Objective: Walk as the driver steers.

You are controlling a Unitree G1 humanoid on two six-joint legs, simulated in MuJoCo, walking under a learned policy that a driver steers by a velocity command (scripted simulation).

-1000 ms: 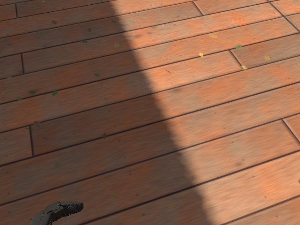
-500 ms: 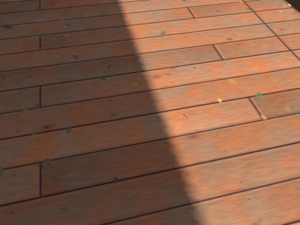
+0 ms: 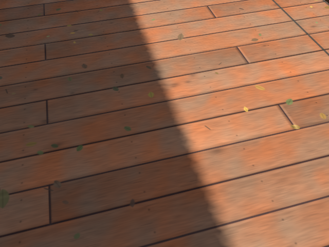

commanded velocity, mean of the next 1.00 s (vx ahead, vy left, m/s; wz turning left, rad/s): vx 0.28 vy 0.00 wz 0.03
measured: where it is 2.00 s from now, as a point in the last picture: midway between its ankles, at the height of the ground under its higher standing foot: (132, 171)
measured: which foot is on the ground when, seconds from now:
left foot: down 0.00-0.28, up 0.30-0.50, down 0.52-1.00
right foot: down 0.00-0.52, up 0.54-1.00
